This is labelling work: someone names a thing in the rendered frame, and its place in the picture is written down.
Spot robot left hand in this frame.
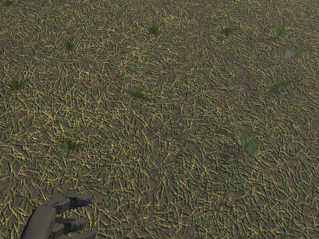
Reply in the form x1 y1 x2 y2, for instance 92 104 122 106
20 191 97 239

